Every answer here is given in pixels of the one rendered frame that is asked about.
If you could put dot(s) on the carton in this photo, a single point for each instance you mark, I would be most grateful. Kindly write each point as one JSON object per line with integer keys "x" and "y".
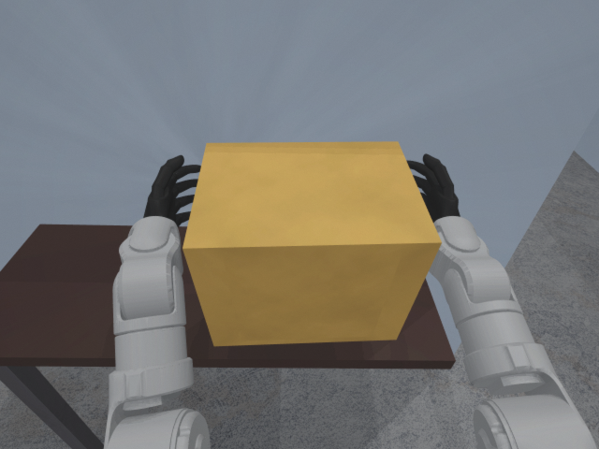
{"x": 304, "y": 242}

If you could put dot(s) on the robot left upper arm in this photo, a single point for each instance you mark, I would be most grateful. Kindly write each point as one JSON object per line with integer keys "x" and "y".
{"x": 176, "y": 429}

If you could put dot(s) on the table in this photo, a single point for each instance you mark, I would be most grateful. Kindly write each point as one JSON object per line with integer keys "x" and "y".
{"x": 56, "y": 310}

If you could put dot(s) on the robot right upper arm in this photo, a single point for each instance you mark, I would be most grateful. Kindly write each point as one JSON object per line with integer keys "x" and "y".
{"x": 529, "y": 422}

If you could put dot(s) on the right robot forearm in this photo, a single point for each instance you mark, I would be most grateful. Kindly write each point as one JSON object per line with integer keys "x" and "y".
{"x": 501, "y": 354}

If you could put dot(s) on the right robot hand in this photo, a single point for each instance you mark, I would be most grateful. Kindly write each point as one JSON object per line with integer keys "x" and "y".
{"x": 439, "y": 196}

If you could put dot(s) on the left robot forearm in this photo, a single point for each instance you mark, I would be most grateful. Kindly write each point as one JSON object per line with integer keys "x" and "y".
{"x": 151, "y": 360}

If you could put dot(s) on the left robot hand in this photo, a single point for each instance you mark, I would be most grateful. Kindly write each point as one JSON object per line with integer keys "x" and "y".
{"x": 162, "y": 200}

